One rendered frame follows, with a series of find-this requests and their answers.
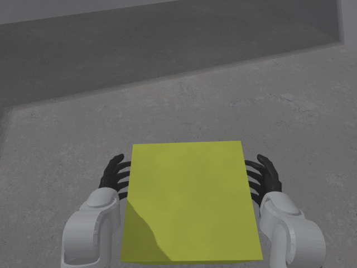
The left robot forearm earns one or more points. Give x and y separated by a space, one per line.
87 236

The robot right hand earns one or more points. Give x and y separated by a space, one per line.
268 179

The robot left hand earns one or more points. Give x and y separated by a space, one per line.
110 178

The carton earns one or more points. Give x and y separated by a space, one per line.
189 203

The right robot forearm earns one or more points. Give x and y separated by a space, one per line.
295 241

